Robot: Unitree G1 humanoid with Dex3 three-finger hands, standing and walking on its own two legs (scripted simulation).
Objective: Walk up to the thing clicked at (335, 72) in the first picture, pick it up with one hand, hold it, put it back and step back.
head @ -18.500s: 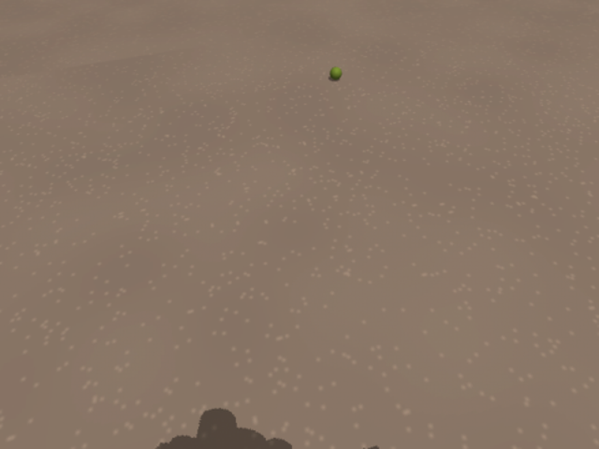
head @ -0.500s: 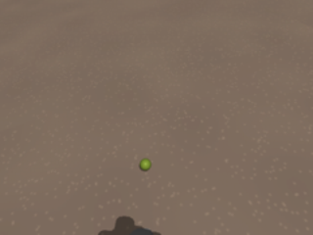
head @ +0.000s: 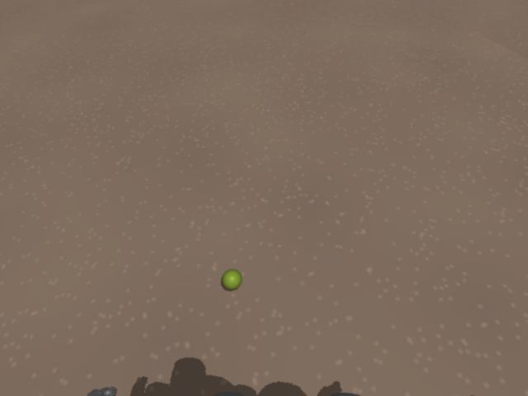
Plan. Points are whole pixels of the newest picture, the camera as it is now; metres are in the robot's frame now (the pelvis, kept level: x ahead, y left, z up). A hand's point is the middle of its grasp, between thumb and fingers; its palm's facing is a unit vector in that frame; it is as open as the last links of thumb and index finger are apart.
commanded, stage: walk up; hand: left
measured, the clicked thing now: (232, 279) +0.60 +0.19 -0.72
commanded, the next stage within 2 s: stand in 0.46 s
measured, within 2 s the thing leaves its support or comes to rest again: neither
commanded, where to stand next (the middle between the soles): +0.25 -0.02 m, yaw -3 degrees
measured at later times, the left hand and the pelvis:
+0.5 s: hand out of the picture +0.10 +0.26 -0.13, palm faces +0.02 -0.95 -0.32, open 7.4 cm; pelvis +0.00 +0.01 +0.02, yaw +0 degrees
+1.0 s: hand out of the picture +0.07 +0.24 -0.13, palm faces -0.04 -0.94 -0.35, open 7.4 cm; pelvis +0.01 -0.01 +0.02, yaw +0 degrees
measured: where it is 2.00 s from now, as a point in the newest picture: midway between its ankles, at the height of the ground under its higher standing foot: outside the picture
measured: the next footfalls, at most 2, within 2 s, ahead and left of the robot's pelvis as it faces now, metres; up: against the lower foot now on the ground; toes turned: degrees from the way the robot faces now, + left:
left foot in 1.74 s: +0.16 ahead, +0.16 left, +0.00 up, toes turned +3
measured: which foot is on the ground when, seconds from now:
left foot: down 0.00-1.00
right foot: down 0.00-1.00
